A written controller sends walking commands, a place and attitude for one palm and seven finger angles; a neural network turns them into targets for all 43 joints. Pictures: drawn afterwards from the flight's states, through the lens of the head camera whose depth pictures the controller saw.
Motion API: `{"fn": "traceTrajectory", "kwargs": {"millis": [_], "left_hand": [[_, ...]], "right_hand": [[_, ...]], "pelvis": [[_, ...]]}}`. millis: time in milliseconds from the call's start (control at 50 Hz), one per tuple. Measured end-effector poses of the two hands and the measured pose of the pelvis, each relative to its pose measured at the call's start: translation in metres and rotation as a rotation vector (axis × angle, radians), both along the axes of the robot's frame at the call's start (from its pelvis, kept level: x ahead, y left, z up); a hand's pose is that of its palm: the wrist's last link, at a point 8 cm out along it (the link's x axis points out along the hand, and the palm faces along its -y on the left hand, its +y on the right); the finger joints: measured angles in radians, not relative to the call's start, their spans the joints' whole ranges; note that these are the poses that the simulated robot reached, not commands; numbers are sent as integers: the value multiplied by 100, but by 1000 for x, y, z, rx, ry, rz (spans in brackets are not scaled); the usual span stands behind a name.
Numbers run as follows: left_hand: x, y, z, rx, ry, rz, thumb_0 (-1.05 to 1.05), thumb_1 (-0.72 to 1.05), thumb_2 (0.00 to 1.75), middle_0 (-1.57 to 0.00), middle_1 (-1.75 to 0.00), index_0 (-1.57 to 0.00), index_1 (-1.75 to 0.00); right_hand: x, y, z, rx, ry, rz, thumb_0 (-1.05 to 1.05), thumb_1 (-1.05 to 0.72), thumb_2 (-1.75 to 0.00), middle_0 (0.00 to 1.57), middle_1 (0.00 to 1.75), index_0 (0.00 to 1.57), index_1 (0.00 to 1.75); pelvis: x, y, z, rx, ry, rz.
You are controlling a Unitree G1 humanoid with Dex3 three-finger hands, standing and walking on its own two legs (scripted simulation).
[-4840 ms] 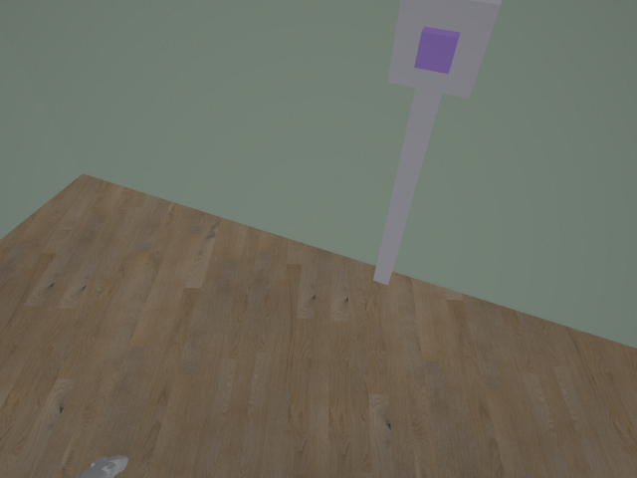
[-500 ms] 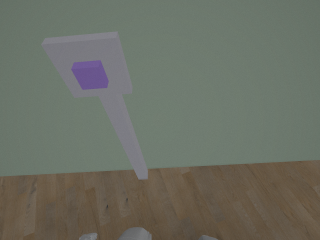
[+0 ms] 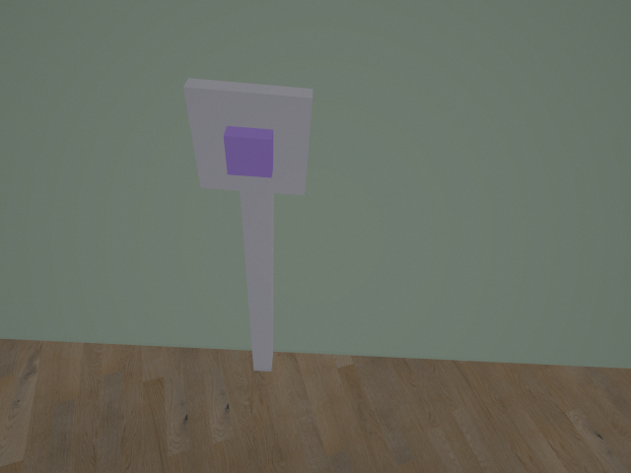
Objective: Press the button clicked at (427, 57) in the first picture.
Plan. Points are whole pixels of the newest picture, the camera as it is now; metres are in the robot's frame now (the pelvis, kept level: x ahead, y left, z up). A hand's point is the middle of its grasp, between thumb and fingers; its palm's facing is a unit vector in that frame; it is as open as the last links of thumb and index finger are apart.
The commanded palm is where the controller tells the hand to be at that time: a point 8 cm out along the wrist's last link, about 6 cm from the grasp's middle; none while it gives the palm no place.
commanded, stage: come to a stop and stand still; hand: left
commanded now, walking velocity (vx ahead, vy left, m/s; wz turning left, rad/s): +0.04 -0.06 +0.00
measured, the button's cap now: (250, 151) +0.55 +0.15 +0.12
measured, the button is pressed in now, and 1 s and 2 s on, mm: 0 0 0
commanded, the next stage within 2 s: look again from close up in 0.04 s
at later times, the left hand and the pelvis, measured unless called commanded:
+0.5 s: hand out of the picture +0.01 +0.15 -0.19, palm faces +0.02 -0.98 -0.21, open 7.3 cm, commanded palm none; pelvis -0.01 -0.02 -0.02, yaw +0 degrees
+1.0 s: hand out of the picture -0.05 +0.14 -0.19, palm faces +0.05 -0.98 -0.18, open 7.3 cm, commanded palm none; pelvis -0.01 -0.03 -0.02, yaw +0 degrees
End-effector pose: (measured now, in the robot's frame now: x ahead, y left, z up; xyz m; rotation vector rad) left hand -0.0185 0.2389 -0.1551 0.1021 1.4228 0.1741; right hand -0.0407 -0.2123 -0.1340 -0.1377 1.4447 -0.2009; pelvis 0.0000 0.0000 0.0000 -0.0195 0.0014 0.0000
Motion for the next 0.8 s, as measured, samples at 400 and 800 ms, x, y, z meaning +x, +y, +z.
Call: {"fn": "traceTrajectory", "kwargs": {"millis": [400,800], "left_hand": [[25,-38,-12,25,-46,-77,2,94,90,-20,-30,-20,-30],[-19,-48,-2,17,-52,-28,0,91,90,-20,-30,-20,-30]], "right_hand": [[30,-17,-34,34,-86,-5,1,-92,-90,20,30,20,30],[17,-34,-27,39,-99,49,0,-92,-90,20,30,19,30]], "pelvis": [[-1,-18,-21,14,-25,-14],[-24,-27,-14,21,-43,3]]}}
